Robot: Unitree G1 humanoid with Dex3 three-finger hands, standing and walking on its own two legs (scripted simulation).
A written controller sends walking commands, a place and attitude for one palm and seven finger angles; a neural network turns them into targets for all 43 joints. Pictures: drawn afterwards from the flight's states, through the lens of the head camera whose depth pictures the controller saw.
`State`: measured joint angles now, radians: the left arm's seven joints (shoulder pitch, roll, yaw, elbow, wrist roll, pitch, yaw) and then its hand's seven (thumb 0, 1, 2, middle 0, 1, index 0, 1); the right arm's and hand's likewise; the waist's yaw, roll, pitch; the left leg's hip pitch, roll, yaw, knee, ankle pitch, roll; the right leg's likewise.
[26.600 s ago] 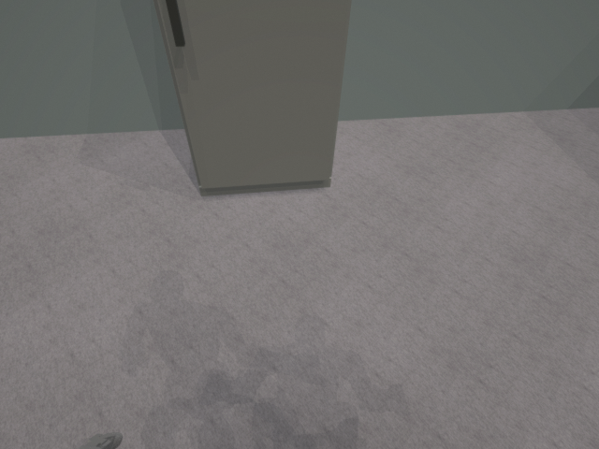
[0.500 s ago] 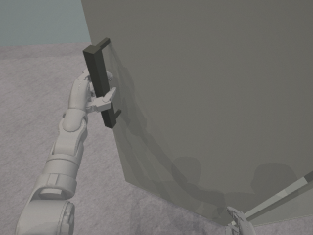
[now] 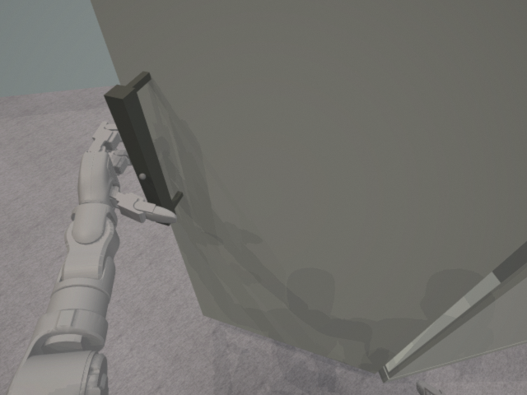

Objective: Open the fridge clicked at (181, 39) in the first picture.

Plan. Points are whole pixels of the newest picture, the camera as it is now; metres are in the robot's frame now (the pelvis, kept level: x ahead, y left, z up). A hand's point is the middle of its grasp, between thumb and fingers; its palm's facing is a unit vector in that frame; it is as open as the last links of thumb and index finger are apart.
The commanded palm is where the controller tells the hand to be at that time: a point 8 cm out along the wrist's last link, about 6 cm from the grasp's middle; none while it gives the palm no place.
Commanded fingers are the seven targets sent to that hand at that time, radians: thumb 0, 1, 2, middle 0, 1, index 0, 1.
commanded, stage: slip the hand off the handle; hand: left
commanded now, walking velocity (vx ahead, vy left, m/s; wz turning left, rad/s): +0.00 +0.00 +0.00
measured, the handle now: (155, 157) +0.44 +0.19 +0.13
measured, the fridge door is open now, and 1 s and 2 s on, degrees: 59 59 59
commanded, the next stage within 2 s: draw the hand back to the body in 1.38 s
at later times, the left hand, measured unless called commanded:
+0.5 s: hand (100, 177) +0.40 +0.27 +0.13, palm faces +0.17 -0.98 -0.14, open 14.7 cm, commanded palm +0.37 +0.31 +0.14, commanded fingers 0.00 -0.55 0.20 -0.25 -1.15 -0.25 -1.15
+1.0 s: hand (77, 208) +0.34 +0.28 +0.12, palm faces +0.19 -0.97 -0.14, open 14.7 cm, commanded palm +0.31 +0.32 +0.14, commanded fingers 0.00 -0.55 0.20 -0.25 -1.15 -0.25 -1.15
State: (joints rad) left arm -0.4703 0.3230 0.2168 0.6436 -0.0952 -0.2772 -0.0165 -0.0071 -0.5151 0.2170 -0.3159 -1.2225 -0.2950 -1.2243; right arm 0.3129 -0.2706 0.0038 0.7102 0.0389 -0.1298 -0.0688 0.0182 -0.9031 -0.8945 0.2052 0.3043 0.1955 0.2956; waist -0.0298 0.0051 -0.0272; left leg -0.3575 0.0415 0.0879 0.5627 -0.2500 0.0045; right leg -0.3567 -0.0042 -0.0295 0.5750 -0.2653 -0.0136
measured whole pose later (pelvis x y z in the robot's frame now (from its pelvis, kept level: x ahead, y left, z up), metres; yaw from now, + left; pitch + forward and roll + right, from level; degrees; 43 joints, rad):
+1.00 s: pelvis +0.03 +0.02 +0.00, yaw +1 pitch +3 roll -1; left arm -0.16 0.36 0.32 0.32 -0.18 -0.19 -0.21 -0.01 -0.55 0.20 -0.26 -1.15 -0.25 -1.15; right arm 0.28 -0.25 0.02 0.65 0.05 -0.11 -0.08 0.02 -0.90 -0.89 0.21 0.30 0.20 0.30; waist 0.02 0.02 -0.07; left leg -0.37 0.02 0.07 0.63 -0.32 0.03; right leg -0.34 -0.03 -0.04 0.60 -0.32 0.02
